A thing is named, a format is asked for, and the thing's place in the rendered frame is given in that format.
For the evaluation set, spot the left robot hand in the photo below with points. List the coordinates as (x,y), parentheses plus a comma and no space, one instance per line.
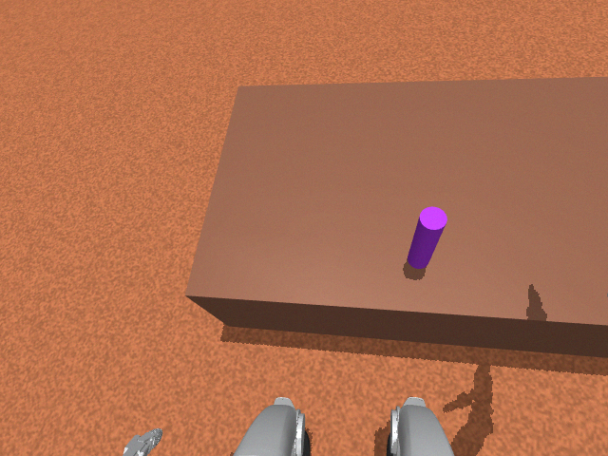
(142,445)

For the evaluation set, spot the can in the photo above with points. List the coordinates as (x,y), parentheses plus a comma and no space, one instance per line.
(430,226)

